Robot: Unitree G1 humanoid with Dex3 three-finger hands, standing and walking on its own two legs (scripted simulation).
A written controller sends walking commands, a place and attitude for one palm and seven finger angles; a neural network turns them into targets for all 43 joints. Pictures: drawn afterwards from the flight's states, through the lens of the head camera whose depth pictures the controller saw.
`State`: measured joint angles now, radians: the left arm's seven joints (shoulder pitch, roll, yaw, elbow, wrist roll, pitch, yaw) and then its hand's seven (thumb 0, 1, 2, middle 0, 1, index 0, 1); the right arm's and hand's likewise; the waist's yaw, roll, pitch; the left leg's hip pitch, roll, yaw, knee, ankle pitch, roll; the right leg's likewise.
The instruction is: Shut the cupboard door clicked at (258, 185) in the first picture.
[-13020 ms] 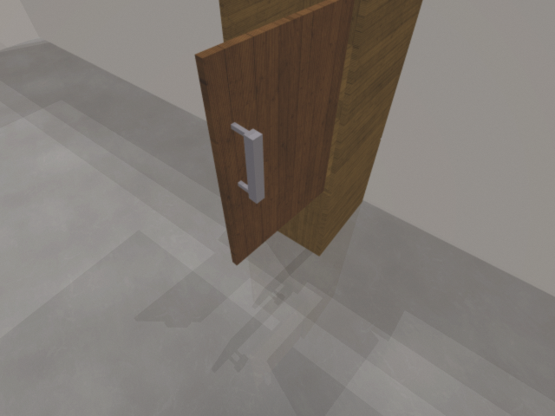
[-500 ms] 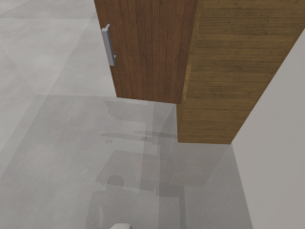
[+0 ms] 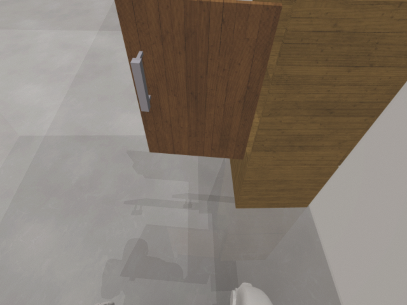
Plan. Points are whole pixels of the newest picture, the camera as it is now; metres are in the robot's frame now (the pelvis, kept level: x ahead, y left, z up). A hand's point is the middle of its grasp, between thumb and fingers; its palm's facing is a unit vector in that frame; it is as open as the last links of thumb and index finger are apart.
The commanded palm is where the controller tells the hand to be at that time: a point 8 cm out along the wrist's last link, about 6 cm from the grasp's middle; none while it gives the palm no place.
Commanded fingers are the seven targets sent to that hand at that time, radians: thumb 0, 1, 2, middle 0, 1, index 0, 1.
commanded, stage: take the last steps up to it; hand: left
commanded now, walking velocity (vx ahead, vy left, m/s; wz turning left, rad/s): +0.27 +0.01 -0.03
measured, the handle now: (143, 82) +0.69 +0.22 +0.03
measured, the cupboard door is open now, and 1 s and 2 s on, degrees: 84 84 84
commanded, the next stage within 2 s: come to a stop and stand still in 0.30 s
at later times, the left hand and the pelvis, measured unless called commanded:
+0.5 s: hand (137, 301) +0.15 +0.15 -0.17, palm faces +0.08 -0.98 -0.20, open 7.2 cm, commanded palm none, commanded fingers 0.00 0.90 0.90 -0.20 -0.30 -0.20 -0.30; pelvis +0.16 -0.02 +0.01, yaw +0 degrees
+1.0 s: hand (139, 277) +0.20 +0.16 -0.17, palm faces +0.00 -0.95 -0.30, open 7.4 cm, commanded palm none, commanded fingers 0.00 0.90 0.90 -0.20 -0.30 -0.20 -0.30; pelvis +0.14 -0.05 -0.01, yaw -2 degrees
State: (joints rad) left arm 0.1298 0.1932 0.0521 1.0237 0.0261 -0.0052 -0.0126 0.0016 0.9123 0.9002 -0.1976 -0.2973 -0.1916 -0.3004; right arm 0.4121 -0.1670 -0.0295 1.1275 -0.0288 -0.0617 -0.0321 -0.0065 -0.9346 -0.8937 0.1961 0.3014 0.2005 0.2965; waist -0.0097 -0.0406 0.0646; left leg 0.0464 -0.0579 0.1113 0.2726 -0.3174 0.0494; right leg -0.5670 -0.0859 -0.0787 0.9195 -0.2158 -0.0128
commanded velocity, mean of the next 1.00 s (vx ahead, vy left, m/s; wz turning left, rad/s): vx -0.02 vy -0.02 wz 0.00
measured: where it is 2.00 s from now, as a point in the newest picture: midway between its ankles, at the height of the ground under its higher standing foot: outside the picture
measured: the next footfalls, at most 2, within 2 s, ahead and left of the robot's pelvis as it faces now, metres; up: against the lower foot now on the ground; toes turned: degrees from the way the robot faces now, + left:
right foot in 0.14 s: +0.18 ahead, -0.11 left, +0.00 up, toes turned -7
left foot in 0.56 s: +0.28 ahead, +0.12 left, +0.00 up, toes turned +4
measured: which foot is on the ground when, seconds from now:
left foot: down 0.00-0.14, up 0.16-0.54, down 0.56-0.94, up 0.96-1.00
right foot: up 0.00-0.12, down 0.14-0.64, up 0.66-0.92, down 0.94-1.00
